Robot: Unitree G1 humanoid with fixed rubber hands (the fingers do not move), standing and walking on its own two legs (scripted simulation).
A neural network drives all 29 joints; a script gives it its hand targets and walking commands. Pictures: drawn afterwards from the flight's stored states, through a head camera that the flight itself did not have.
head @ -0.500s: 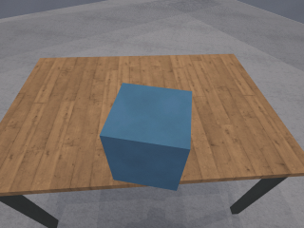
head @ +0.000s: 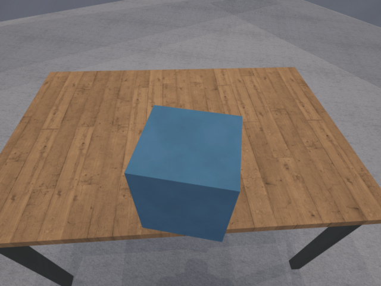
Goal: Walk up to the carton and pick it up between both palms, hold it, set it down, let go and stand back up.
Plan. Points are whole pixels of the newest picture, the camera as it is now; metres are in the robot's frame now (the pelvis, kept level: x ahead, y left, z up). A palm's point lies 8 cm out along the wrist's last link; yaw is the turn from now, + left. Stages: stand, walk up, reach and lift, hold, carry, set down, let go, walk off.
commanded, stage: stand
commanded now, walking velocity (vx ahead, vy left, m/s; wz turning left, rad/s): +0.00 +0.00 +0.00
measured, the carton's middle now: (189, 175) +0.38 +0.02 +0.00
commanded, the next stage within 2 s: none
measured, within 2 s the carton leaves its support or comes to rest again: neither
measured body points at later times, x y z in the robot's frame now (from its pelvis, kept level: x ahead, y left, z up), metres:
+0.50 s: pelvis +0.00 +0.00 +0.00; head +0.01 +0.00 +0.45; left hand +0.00 +0.24 -0.15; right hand +0.01 -0.24 -0.15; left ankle +0.02 +0.11 -0.74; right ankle -0.03 -0.13 -0.74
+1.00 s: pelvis +0.00 +0.00 +0.00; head +0.01 +0.01 +0.45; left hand -0.01 +0.24 -0.16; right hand +0.00 -0.24 -0.15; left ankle +0.02 +0.11 -0.74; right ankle -0.03 -0.13 -0.74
